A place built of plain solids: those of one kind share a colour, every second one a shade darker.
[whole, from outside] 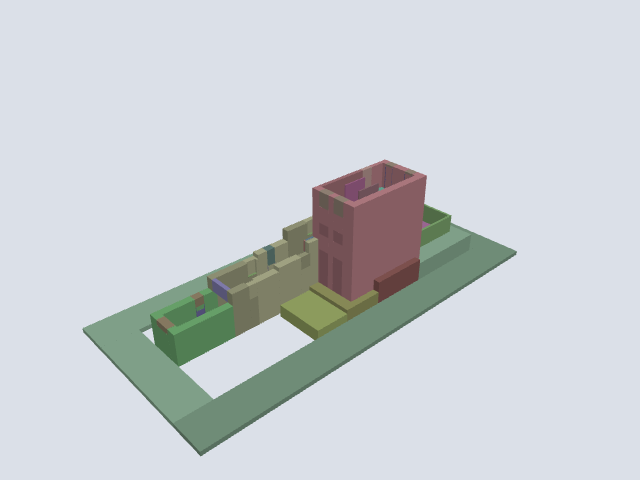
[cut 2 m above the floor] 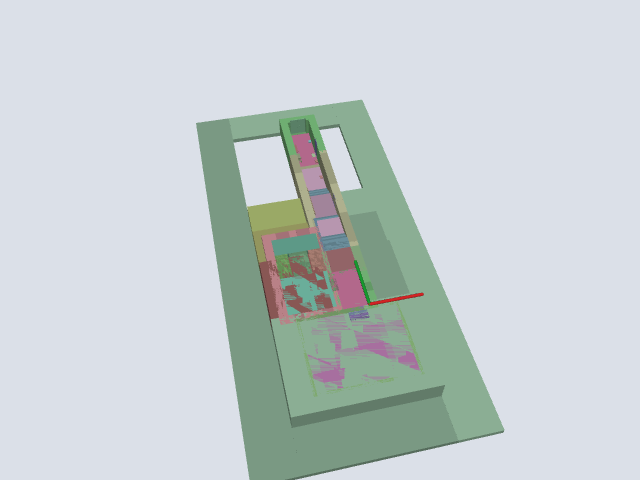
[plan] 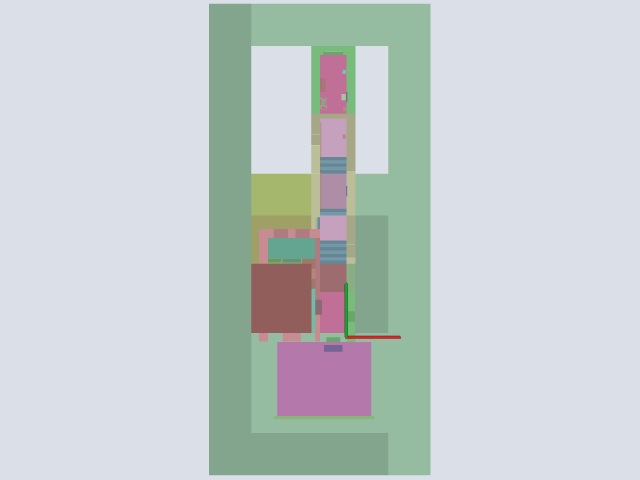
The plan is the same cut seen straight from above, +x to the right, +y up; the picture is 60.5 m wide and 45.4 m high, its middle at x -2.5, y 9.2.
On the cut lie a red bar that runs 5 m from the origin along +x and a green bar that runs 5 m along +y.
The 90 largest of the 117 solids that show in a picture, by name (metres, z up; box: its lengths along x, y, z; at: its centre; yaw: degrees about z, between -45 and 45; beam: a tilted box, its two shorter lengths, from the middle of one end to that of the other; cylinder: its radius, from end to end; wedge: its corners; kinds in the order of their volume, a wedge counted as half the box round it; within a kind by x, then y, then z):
{
 "ground_garden_1": {"box": [4.0, 44.59, 0.5], "at": [-11.01, 9.24, -0.27]},
 "ground_garden_2": {"box": [12.96, 4.0, 0.5], "at": [-2.53, -11.05, -0.27]},
 "ground_garden_3": {"box": [12.96, 9.45, 2.66], "at": [-2.53, -4.33, 0.81]},
 "ground_garden_4": {"box": [12.96, 4.0, 0.5], "at": [-2.53, 29.54, -0.27]},
 "ground_garden_5": {"box": [3.15, 6.55, 3.12], "at": [2.38, 3.67, 1.04]},
 "ground_garden_6": {"box": [3.15, 4.56, 1.89], "at": [2.38, 9.23, 0.42]},
 "ground_garden_7": {"box": [3.15, 3.97, 1.42], "at": [2.38, 13.49, 0.19]},
 "ground_garden_8": {"box": [4.0, 44.59, 0.5], "at": [5.95, 9.24, -0.27]},
 "wall_hall_1": {"box": [0.85, 10.64, 12.19], "at": [-7.83, 4.92, 5.99]},
 "wall_hall_2": {"box": [1.4, 0.85, 12.19], "at": [-7.56, 9.81, 5.99]},
 "wall_hall_3": {"box": [1.33, 0.85, 5.62], "at": [-6.2, 9.81, 2.71]},
 "wall_hall_4": {"box": [1.69, 0.85, 12.19], "at": [-5.17, 0.03, 5.99]},
 "wall_hall_5": {"box": [0.72, 0.85, 12.19], "at": [-5.17, 9.81, 5.99]},
 "wall_hall_6": {"box": [1.33, 0.85, 5.62], "at": [-4.15, 9.81, 2.71]},
 "wall_hall_7": {"box": [1.33, 0.6, 1.83], "at": [-4.15, 9.94, 6.43]},
 "wall_hall_8": {"box": [1.0, 0.81, 2.63], "at": [-3.83, 0.01, 10.55]},
 "wall_hall_9": {"box": [1.0, 0.85, 12.19], "at": [-2.99, 9.81, 5.99]},
 "wall_hall_10": {"box": [0.84, 0.85, 12.19], "at": [-2.91, 0.03, 5.99]},
 "wall_hall_11": {"box": [0.45, 2.55, 12.19], "at": [-2.71, 0.88, 5.99]},
 "wall_hall_12": {"box": [0.45, 6.71, 12.19], "at": [-2.71, 6.88, 5.99]},
 "floor_yard_1": {"box": [8.89, 7.0, 2.66], "at": [-2.1, -3.95, 0.83]},
 "ground_garden_h1e_1": {"box": [5.72, 6.55, 3.12], "at": [-6.15, 3.67, 1.04]},
 "floor_1": {"box": [4.47, 4.14, 3.58], "at": [-5.17, 2.52, 1.29]},
 "floor_2": {"box": [4.47, 1.98, 5.12], "at": [-5.17, 8.4, 2.06]},
 "wall_lane_1": {"box": [0.41, 1.28, 6.72], "at": [-3.13, 10.87, 3.26]},
 "wall_lane_2": {"box": [0.85, 1.07, 3.98], "at": [-2.92, 12.05, 1.89]},
 "wall_lane_3": {"box": [0.85, 2.89, 5.49], "at": [-2.92, 14.03, 2.64]},
 "wall_lane_4": {"box": [0.85, 2.7, 5.02], "at": [-2.92, 16.83, 2.41]},
 "wall_lane_5": {"box": [0.85, 0.99, 3.48], "at": [-2.92, 18.67, 1.64]},
 "wall_lane_6": {"box": [0.85, 1.98, 5.02], "at": [-2.92, 20.15, 2.41]},
 "wall_lane_7": {"box": [0.85, 0.45, 5.02], "at": [-2.92, 20.92, 2.41]},
 "wall_lane_8": {"box": [0.85, 0.59, 6.72], "at": [0.42, 7.25, 3.26]},
 "wall_lane_9": {"box": [0.85, 1.2, 5.15], "at": [0.42, 8.14, 2.47]},
 "wall_lane_10": {"box": [0.85, 2.77, 6.72], "at": [0.42, 10.13, 3.26]},
 "wall_lane_11": {"box": [0.85, 1.8, 5.49], "at": [0.42, 12.41, 2.64]},
 "wall_lane_12": {"box": [0.85, 1.17, 5.49], "at": [0.42, 14.89, 2.64]},
 "wall_lane_13": {"box": [0.85, 1.11, 3.39], "at": [0.42, 16.29, 1.59]},
 "wall_lane_14": {"box": [0.85, 4.3, 5.02], "at": [0.42, 18.99, 2.41]},
 "wall_lane_15": {"box": [0.81, 1.0, 2.63], "at": [0.45, 13.81, 2.24]},
 "wall_pend_1": {"box": [0.85, 6.85, 3.67], "at": [-2.92, 24.12, 1.73]},
 "wall_pend_2": {"box": [1.15, 0.85, 3.67], "at": [-2.77, 27.11, 1.73]},
 "wall_pend_3": {"box": [1.33, 0.45, 2.72], "at": [-1.25, -0.23, 1.26]},
 "wall_pend_4": {"box": [1.89, 0.48, 2.9], "at": [-1.25, 27.3, 1.45]},
 "wall_pend_5": {"box": [1.15, 0.85, 3.67], "at": [0.28, 27.11, 1.73]},
 "wall_pend_6": {"box": [0.85, 1.92, 5.85], "at": [0.42, 0.51, 2.82]},
 "wall_pend_7": {"box": [0.85, 1.0, 2.72], "at": [0.42, 1.97, 1.26]},
 "wall_pend_8": {"box": [0.85, 1.81, 5.85], "at": [0.42, 3.38, 2.82]},
 "wall_pend_9": {"box": [0.85, 1.53, 3.67], "at": [0.42, 21.46, 1.73]},
 "wall_pend_10": {"box": [0.85, 4.32, 3.67], "at": [0.42, 25.38, 1.73]},
 "wall_pend_11": {"box": [0.81, 1.0, 2.63], "at": [0.45, 22.72, 1.31]},
 "flightC_1": {"box": [1.77, 2.2, 5.58], "at": [-5.17, 5.68, 2.29]},
 "flightC_2": {"box": [1.77, 2.51, 5.43], "at": [-5.17, 5.84, 2.21]},
 "flightC_3": {"box": [1.77, 2.83, 5.27], "at": [-5.17, 6.0, 2.14]},
 "ground_garden_h3e_1": {"box": [5.72, 4.56, 1.89], "at": [-6.15, 9.23, 0.42]},
 "wall_yard_1": {"box": [0.3, 7.75, 4.37], "at": [-6.69, -3.88, 2.08]},
 "wall_yard_2": {"box": [4.93, 0.45, 6.26], "at": [-4.38, -0.23, 3.03]},
 "wall_yard_3": {"box": [9.49, 0.3, 4.4], "at": [-2.1, -7.6, 2.1]},
 "wall_yard_4": {"box": [0.3, 7.75, 4.47], "at": [2.5, -3.88, 2.13]},
 "floor_pend_1": {"box": [2.49, 4.28, 3.12], "at": [-1.25, 2.14, 1.06]},
 "floor_pend_2": {"box": [2.49, 6.0, 0.5], "at": [-1.25, 23.69, -0.25]},
 "flightP_1": {"box": [2.51, 0.32, 2.96], "at": [-1.25, 7.1, 0.98]},
 "flightP_2": {"box": [2.51, 0.64, 2.81], "at": [-1.25, 7.26, 0.91]},
 "flightP_3": {"box": [2.51, 0.95, 2.66], "at": [-1.25, 7.41, 0.83]},
 "flightP_4": {"box": [2.51, 1.26, 2.5], "at": [-1.25, 7.57, 0.75]},
 "flightP_5": {"box": [2.51, 1.89, 2.19], "at": [-1.25, 7.88, 0.6]},
 "flightP_6": {"box": [2.51, 0.95, 0.96], "at": [-1.25, 15.94, -0.02]},
 "flightP_7": {"box": [2.51, 1.26, 0.81], "at": [-1.25, 16.1, -0.1]},
 "ground_garden_h2e_1": {"box": [5.72, 3.97, 1.42], "at": [-6.15, 13.49, 0.19]},
 "flightA_1": {"box": [1.24, 2.83, 3.74], "at": [-3.55, 6.01, 1.37]},
 "flightA_2": {"box": [1.24, 1.89, 4.2], "at": [-3.55, 6.48, 1.6]},
 "flightA_3": {"box": [1.24, 0.95, 4.66], "at": [-3.55, 6.95, 1.83]},
 "floor_lane_1": {"box": [2.49, 2.37, 1.89], "at": [-1.25, 10.33, 0.44]},
 "floor_lane_2": {"box": [2.49, 3.34, 1.42], "at": [-1.25, 13.81, 0.21]},
 "floor_lane_3": {"box": [2.49, 3.65, 0.5], "at": [-1.25, 18.87, -0.25]},
 "wall_lanet_1": {"box": [0.45, 3.12, 6.72], "at": [-2.71, 5.39, 3.26]},
 "wall_lanet_2": {"box": [0.85, 3.12, 6.72], "at": [0.42, 5.39, 3.26]},
 "flightB_1": {"box": [1.24, 2.83, 3.74], "at": [-6.8, 6.01, 1.37]},
 "flightB_2": {"box": [1.24, 1.58, 4.35], "at": [-6.8, 6.63, 1.67]},
 "floor_lanet_1": {"box": [2.49, 2.67, 3.12], "at": [-1.25, 5.62, 1.06]},
 "wall_lane_e0b_1": {"box": [0.25, 4.41, 6.72], "at": [-2.62, 9.15, 3.26]},
 "wall_lane_e0a_1": {"box": [0.2, 4.56, 6.72], "at": [-2.84, 9.23, 3.26]},
 "wall_over_hall_1": {"box": [0.45, 1.38, 6.51], "at": [-2.71, 2.84, 8.83]},
 "wall_spinee_1": {"box": [0.14, 2.82, 9.57], "at": [-6.12, 6.0, 7.3]},
 "wall_spinew_1": {"box": [0.14, 2.82, 9.57], "at": [-4.23, 6.0, 7.3]},
 "wall_head_hall_1": {"box": [1.33, 0.85, 1.66], "at": [-6.2, 9.81, 11.26]},
 "wall_head_hall_2": {"box": [1.33, 0.85, 1.66], "at": [-4.15, 9.81, 11.26]},
 "flightY_1": {"box": [1.75, 0.64, 2.81], "at": [-1.25, -1.06, 0.91]},
 "flightN_1": {"box": [0.64, 1.4, 3.27], "at": [-2.63, 2.84, 1.14]},
 "wall_head_lane_1": {"box": [0.85, 1.0, 1.83], "at": [0.42, 13.81, 4.47]},
 "wall_over_lane_1": {"box": [2.49, 0.45, 1.35], "at": [-1.25, 20.92, 4.25]}
}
